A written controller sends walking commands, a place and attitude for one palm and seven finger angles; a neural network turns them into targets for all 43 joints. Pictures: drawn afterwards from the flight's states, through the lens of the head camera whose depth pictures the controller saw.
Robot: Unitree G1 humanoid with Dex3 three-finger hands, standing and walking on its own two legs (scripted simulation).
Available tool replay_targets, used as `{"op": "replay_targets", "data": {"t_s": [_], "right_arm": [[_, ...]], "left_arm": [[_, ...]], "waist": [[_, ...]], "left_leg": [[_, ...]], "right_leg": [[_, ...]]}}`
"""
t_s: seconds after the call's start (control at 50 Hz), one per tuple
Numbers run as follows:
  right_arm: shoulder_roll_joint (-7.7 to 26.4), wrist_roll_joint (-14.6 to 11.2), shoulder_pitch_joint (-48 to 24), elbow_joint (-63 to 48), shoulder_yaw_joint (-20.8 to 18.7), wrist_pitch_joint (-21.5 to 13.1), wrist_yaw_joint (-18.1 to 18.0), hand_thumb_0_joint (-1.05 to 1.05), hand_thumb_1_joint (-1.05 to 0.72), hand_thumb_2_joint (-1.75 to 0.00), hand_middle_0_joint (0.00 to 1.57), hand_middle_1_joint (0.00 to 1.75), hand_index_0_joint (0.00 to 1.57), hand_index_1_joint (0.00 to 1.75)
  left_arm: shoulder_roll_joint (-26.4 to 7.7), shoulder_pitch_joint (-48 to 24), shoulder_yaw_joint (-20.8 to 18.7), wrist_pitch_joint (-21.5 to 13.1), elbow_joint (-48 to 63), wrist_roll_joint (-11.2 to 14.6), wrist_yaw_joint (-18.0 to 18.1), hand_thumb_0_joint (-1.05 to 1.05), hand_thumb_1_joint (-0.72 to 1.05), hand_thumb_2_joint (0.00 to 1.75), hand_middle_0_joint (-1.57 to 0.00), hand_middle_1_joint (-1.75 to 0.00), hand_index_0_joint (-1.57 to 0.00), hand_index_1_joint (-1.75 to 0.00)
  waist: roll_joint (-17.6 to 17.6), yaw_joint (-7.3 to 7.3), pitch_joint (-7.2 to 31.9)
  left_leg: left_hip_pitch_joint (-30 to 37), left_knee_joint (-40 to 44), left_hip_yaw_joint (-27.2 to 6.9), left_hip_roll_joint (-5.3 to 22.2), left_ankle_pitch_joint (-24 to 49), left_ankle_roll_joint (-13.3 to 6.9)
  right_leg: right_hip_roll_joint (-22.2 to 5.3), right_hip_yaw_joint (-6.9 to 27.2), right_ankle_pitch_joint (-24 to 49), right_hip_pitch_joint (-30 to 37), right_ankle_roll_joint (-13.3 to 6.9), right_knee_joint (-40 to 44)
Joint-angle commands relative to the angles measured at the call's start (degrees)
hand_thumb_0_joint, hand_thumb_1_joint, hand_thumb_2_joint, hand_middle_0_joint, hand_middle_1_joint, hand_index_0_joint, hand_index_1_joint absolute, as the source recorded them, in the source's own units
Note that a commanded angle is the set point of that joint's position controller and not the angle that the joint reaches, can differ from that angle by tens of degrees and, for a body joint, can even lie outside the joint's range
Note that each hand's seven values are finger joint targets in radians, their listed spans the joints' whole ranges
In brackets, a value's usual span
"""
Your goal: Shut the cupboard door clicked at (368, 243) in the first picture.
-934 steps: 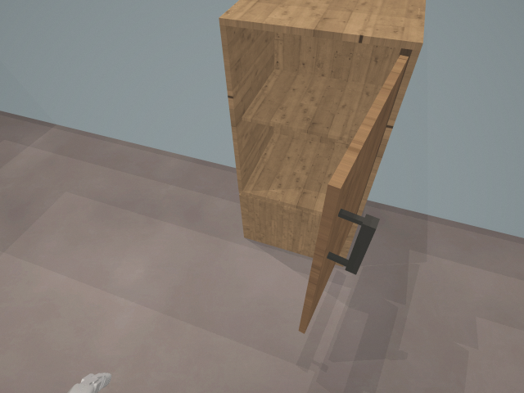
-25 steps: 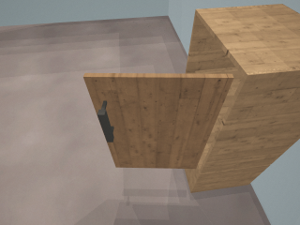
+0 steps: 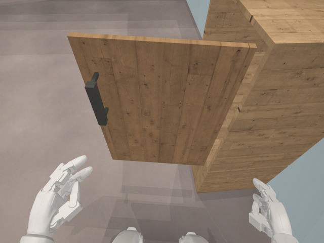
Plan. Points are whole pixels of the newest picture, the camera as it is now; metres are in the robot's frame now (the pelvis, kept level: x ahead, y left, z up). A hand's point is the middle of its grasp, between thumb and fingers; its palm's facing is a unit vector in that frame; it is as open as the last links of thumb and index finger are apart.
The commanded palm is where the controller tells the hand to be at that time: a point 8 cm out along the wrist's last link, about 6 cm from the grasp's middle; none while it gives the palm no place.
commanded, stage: raise the hand and make a fist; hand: left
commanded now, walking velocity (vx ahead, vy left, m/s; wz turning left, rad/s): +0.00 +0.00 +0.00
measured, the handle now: (99, 100) +0.47 +0.21 +0.07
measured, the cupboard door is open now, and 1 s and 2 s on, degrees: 81 81 81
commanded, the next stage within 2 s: bring the fist close to the handle in 1.58 s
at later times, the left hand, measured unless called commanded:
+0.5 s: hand (73, 198) +0.21 +0.20 +0.04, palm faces +0.00 -1.00 -0.03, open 4.2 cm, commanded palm +0.17 +0.25 +0.04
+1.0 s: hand (61, 191) +0.21 +0.22 +0.06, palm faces +0.00 -1.00 -0.04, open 3.1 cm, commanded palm +0.19 +0.28 +0.07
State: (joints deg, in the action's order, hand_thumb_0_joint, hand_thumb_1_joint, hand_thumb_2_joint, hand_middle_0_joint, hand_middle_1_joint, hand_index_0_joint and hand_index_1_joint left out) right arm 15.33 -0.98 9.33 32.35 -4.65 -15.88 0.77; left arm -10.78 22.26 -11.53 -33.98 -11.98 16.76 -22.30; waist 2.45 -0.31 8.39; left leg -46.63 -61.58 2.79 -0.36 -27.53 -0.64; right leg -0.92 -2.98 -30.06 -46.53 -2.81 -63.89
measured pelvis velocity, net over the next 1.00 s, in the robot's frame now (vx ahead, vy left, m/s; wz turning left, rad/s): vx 0.00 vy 0.04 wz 0.01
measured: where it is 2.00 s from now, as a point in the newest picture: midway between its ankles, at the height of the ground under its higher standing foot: outside the picture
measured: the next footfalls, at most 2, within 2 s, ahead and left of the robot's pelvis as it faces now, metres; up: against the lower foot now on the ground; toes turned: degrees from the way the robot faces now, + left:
none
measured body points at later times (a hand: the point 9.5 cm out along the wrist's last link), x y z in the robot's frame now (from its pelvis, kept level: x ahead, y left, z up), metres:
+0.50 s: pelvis +0.00 +0.01 -0.01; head +0.07 +0.00 +0.43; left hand +0.20 +0.26 +0.04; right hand +0.15 -0.22 -0.11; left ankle +0.03 +0.12 -0.66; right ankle +0.01 -0.09 -0.66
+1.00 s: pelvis +0.00 +0.04 +0.00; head +0.06 +0.05 +0.45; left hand +0.21 +0.28 +0.07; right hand +0.21 -0.18 -0.06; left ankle +0.03 +0.12 -0.66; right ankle +0.01 -0.09 -0.66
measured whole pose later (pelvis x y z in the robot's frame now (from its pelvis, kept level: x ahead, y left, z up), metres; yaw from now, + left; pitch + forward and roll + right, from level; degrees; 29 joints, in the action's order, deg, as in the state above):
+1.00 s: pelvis +0.00 +0.04 +0.00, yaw +1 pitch +13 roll -3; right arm 13.0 -1.5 12.9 25.7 2.2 -10.5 -2.1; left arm -13.7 23.9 -7.4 -19.4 5.4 15.1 -13.9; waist -2.2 0.9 8.0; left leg -48.5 -63.5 0.0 -0.4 -28.5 -3.1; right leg -0.5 -5.6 -28.5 -44.7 -0.4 -59.9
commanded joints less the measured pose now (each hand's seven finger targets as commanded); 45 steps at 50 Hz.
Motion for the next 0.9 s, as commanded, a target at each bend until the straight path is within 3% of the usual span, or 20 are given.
{"op": "replay_targets", "data": {"t_s": [0.0, 0.04, 0.1, 0.16, 0.2, 0.26, 0.3, 0.4, 0.48, 0.52, 0.58, 0.6, 0.64, 0.72, 0.8, 0.88], "right_arm": [[5.9, -0.8, -2.4, -12.9, -0.7, -2.6, -1.9, 0.00, -0.90, -0.90, 0.20, 0.30, 0.20, 0.30], [5.5, -0.8, -1.1, -13.0, -0.2, -2.9, -3.0, 0.00, -0.90, -0.90, 0.20, 0.30, 0.20, 0.30], [6.0, -0.5, 1.1, -10.8, 0.6, -3.3, -4.7, 0.00, -0.90, -0.90, 0.20, 0.30, 0.20, 0.30], [6.0, -1.1, 1.3, -9.1, 1.1, -2.8, -5.5, 0.00, -0.90, -0.90, 0.20, 0.30, 0.20, 0.30], [5.8, -1.6, 0.7, -9.1, 1.5, -2.2, -5.9, 0.00, -0.90, -0.90, 0.20, 0.30, 0.20, 0.30], [4.9, -1.9, 0.4, -10.7, 1.5, -1.3, -5.5, 0.00, -0.90, -0.90, 0.20, 0.30, 0.20, 0.30], [4.1, -1.6, -0.2, -10.9, 1.6, -0.7, -5.4, 0.00, -0.90, -0.90, 0.20, 0.30, 0.20, 0.30], [3.9, -0.9, 0.3, -10.8, 1.7, -0.8, -4.7, 0.00, -0.90, -0.90, 0.20, 0.30, 0.20, 0.30], [4.9, -0.8, 1.7, -11.2, 1.4, -1.3, -4.3, 0.00, -0.90, -0.90, 0.20, 0.30, 0.20, 0.30], [5.3, -0.7, 1.9, -11.4, 1.3, -1.3, -4.3, 0.00, -0.90, -0.90, 0.20, 0.30, 0.20, 0.30], [5.5, -0.8, 2.2, -11.7, 1.3, -1.0, -4.2, 0.00, -0.90, -0.90, 0.20, 0.30, 0.20, 0.30], [5.8, -0.5, 2.2, -11.7, 1.3, -0.5, -4.3, 0.00, -0.90, -0.90, 0.20, 0.30, 0.20, 0.30], [5.6, -0.7, 2.3, -12.2, 1.4, -0.1, -4.1, 0.00, -0.90, -0.90, 0.20, 0.30, 0.20, 0.30], [5.9, -0.6, 2.7, -12.8, 1.8, 0.8, -3.9, 0.00, -0.90, -0.90, 0.20, 0.30, 0.20, 0.30], [6.2, -0.6, 3.0, -13.3, 2.2, 2.0, -3.8, 0.00, -0.90, -0.90, 0.20, 0.30, 0.20, 0.30], [6.2, -0.7, 3.0, -14.2, 2.7, 2.3, -3.7, 0.00, -0.90, -0.90, 0.20, 0.30, 0.20, 0.30]], "left_arm": [[-12.0, -2.6, -8.5, -1.0, 18.2, 5.2, -1.2, 0.00, 0.90, 0.90, -0.51, -0.64, -0.51, -0.64], [-11.8, -6.9, -6.3, -2.1, 26.7, 4.7, 0.6, 0.00, 0.90, 0.90, -0.55, -0.68, -0.55, -0.68], [-12.3, -11.3, -2.9, -2.4, 32.1, 3.2, 1.3, 0.00, 0.90, 0.90, -0.60, -0.74, -0.60, -0.74], [-11.3, -7.5, -2.1, 1.9, 24.3, 3.2, -0.5, 0.00, 0.90, 0.90, -0.66, -0.80, -0.66, -0.80], [-12.2, -5.4, -3.5, 6.4, 19.9, 3.5, -1.4, 0.00, 0.90, 0.90, -0.69, -0.84, -0.69, -0.84], [-12.6, -0.9, -6.6, 11.5, 20.8, 4.5, -0.8, 0.00, 0.90, 0.90, -0.75, -0.90, -0.75, -0.90], [-12.4, 0.8, -8.2, 13.1, 19.9, 4.6, 0.9, 0.00, 0.90, 0.90, -0.79, -0.94, -0.79, -0.94], [-10.1, 1.0, -5.4, 9.6, 21.9, 3.7, 4.0, 0.00, 0.90, 0.90, -0.88, -1.04, -0.88, -1.04], [-8.2, 1.3, -2.2, 6.5, 23.2, 3.0, 4.6, 0.00, 0.90, 0.90, -0.95, -1.12, -0.95, -1.12], [-8.8, 1.6, -2.3, 5.7, 25.2, 2.8, 5.1, 0.00, 0.90, 0.90, -0.99, -1.16, -0.99, -1.16], [-8.8, 2.1, -1.8, 5.5, 27.4, 2.1, 6.1, 0.00, 0.90, 0.90, -1.04, -1.22, -1.04, -1.22], [-10.2, 2.2, -2.9, 5.8, 27.2, 1.8, 6.7, 0.00, 0.90, 0.90, -1.06, -1.24, -1.06, -1.24], [-8.6, 2.3, -1.3, 6.1, 28.8, 1.4, 7.4, 0.00, 0.90, 0.90, -1.10, -1.28, -1.10, -1.28], [-8.7, 1.8, -0.3, 7.3, 30.2, 0.5, 8.4, 0.00, 0.90, 0.90, -1.17, -1.36, -1.17, -1.36], [-8.8, 1.2, -0.1, 9.2, 28.4, -0.1, 8.6, 0.00, 0.90, 0.90, -1.24, -1.44, -1.24, -1.44], [-8.5, -0.9, 0.7, 10.2, 29.3, -0.4, 8.4, 0.00, 0.90, 0.90, -1.30, -1.50, -1.30, -1.50]], "waist": [[-2.9, 2.14, 10.8], [-4.4, 0.23, 11.6], [-4.9, -2.69, 12.2], [-4.4, -2.61, 9.0], [-3.9, -0.98, 9.1], [-3.6, 1.79, 14.0], [-0.1, 2.68, 14.4], [0.0, 2.20, 11.2], [-1.6, 1.30, 11.4], [-2.9, 1.66, 12.7], [-4.6, 1.56, 13.1], [-4.0, 1.53, 12.6], [-5.9, 1.26, 12.4], [-7.2, 0.65, 11.8], [-5.7, 0.02, 9.6], [-7.4, 0.02, 9.3]], "left_leg": [[-5.4, -2.2, -2.3, -1.7, 4.4, -0.3], [-4.8, -4.3, -2.9, -0.8, 3.2, -1.1], [-3.3, -5.9, -4.3, 0.3, 5.7, -1.9], [-5.4, -5.0, -4.7, 0.6, 4.5, -1.7], [-6.5, -4.6, -4.8, 0.4, 5.0, -1.7], [-4.2, -1.5, -4.9, 0.1, 8.5, -1.2], [-4.8, -0.9, -5.3, 0.1, 10.1, -1.0], [-3.5, 1.6, -5.7, 0.3, 10.6, -0.8], [-0.4, 4.0, -5.7, 0.1, 9.6, -0.9], [1.2, 4.6, -5.9, 0.1, 10.5, -1.0], [3.7, 6.2, -6.3, 0.3, 10.8, -0.7], [3.9, 6.4, -6.6, 0.4, 11.1, -0.8], [5.6, 7.5, -6.9, 0.5, 11.3, -0.4], [8.0, 8.7, -7.6, 0.9, 12.0, 0.0], [8.0, 9.9, -8.4, 1.2, 10.6, 0.2], [9.3, 11.2, -8.9, 1.3, 9.6, 0.6]], "right_leg": [[-1.0, 12.9, -2.2, 4.5, 2.2, 12.2], [-1.3, 14.7, -5.1, 3.7, 3.0, 14.2], [-0.3, 13.1, 1.2, 1.8, 3.3, 12.3], [0.1, 11.4, -0.2, 1.5, 3.2, 12.9], [-0.3, 12.5, -0.4, 3.6, 3.9, 13.9], [-1.1, 11.1, 5.4, 9.7, 4.0, 13.6], [-1.3, 11.0, 9.5, 12.3, 4.7, 13.1], [-0.2, 7.1, 11.2, 9.0, 3.3, 10.9], [1.2, 3.2, 7.9, 5.3, 1.8, 9.4], [1.5, 2.3, 9.0, 5.4, 1.3, 8.5], [2.0, 0.3, 9.9, 4.6, 1.0, 7.8], [2.3, 0.0, 10.3, 4.5, 0.9, 7.6], [2.3, -0.8, 10.5, 4.1, 0.9, 7.7], [2.6, -1.5, 10.9, 3.9, 0.7, 8.2], [3.0, -2.1, 10.2, 3.7, 0.8, 9.1], [2.9, -2.2, 9.5, 4.0, 0.8, 9.9]]}}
